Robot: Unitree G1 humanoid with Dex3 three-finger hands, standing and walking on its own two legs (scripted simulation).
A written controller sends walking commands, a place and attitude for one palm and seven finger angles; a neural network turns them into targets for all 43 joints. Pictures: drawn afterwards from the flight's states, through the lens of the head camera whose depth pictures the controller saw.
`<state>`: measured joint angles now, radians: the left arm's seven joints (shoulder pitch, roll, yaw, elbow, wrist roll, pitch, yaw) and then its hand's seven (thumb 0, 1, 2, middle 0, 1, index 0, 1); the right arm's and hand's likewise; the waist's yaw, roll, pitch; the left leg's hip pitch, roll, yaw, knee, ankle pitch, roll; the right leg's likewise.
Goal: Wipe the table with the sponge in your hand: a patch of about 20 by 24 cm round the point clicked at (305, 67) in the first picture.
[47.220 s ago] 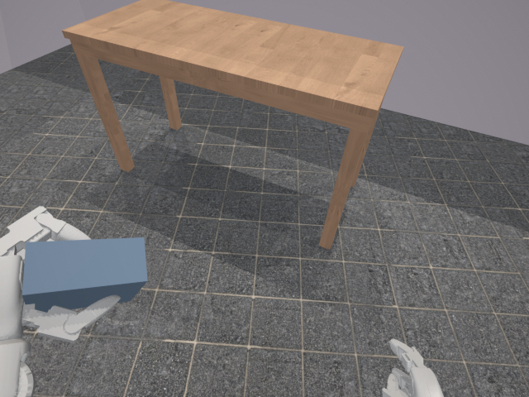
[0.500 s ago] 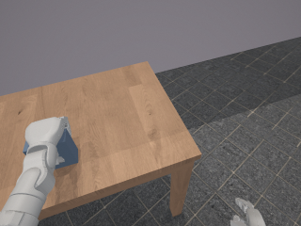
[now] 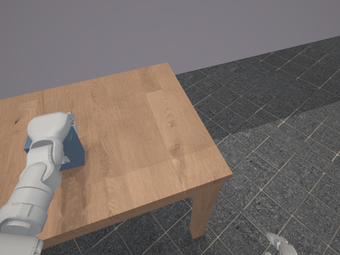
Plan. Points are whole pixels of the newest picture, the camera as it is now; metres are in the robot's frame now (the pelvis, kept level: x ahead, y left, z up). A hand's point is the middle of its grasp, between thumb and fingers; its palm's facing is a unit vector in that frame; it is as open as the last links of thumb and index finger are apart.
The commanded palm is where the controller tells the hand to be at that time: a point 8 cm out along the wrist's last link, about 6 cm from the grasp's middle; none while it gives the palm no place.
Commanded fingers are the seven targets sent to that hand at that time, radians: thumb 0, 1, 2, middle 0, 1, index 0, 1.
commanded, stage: wipe forward along the first lane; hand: left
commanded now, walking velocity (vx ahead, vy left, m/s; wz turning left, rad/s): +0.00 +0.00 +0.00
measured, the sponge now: (60, 154) +0.34 +0.33 +0.02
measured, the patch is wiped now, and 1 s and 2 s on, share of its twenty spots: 0.20 0.50 0.55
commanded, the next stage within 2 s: slide across to the middle lane in 0.26 s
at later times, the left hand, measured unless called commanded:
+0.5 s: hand (64, 126) +0.40 +0.33 +0.06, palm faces -0.12 +0.04 -0.99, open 9.5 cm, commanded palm +0.38 +0.30 +0.11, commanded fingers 0.00 0.10 1.30 -1.20 -1.60 -1.20 -1.60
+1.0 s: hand (84, 125) +0.41 +0.27 +0.06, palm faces -0.07 -0.01 -1.00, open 9.5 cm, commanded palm +0.39 +0.25 +0.11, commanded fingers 0.00 0.10 1.30 -1.20 -1.60 -1.20 -1.60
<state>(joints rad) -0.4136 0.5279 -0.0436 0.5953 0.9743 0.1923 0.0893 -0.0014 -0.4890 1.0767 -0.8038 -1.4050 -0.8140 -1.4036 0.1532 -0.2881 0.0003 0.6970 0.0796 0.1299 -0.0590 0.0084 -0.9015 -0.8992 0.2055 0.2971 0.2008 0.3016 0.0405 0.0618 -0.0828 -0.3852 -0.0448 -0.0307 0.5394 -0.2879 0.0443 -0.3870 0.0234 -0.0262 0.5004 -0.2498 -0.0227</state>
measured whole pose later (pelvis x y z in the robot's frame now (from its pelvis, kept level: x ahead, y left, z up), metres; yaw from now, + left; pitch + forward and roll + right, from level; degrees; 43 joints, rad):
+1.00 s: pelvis +0.02 +0.01 +0.00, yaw +1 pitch +8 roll -1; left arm -0.56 0.41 -0.17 0.70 0.98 0.29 0.14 0.00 -0.48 1.08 -0.78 -1.43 -0.79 -1.43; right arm 0.13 -0.27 -0.01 0.71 0.07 0.19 -0.03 0.01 -0.90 -0.90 0.21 0.30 0.20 0.30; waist 0.03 0.07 -0.10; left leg -0.34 -0.05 -0.04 0.50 -0.30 0.05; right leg -0.34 0.02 -0.03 0.45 -0.26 -0.01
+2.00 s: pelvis +0.01 +0.00 +0.00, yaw -1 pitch +4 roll +0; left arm -0.25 0.33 -0.25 0.32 0.98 0.48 0.17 0.00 -0.46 1.08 -0.75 -1.46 -0.76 -1.46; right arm 0.07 -0.27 0.03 0.65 0.09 0.21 -0.01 0.01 -0.90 -0.90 0.20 0.30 0.20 0.30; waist 0.05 0.08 -0.10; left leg -0.27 -0.05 -0.01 0.50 -0.29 0.05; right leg -0.30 0.02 0.00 0.49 -0.26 -0.02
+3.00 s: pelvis +0.00 -0.02 +0.00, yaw -2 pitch +0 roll +1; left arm 0.07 0.28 -0.33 -0.06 1.00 0.57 0.17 0.01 -0.46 1.07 -0.71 -1.49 -0.78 -1.42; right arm 0.01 -0.27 0.02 0.64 0.09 0.20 0.05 0.01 -0.90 -0.90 0.20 0.30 0.20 0.30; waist 0.09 0.10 -0.07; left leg -0.21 -0.03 0.00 0.51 -0.30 0.02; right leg -0.26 0.04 0.01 0.54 -0.29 -0.05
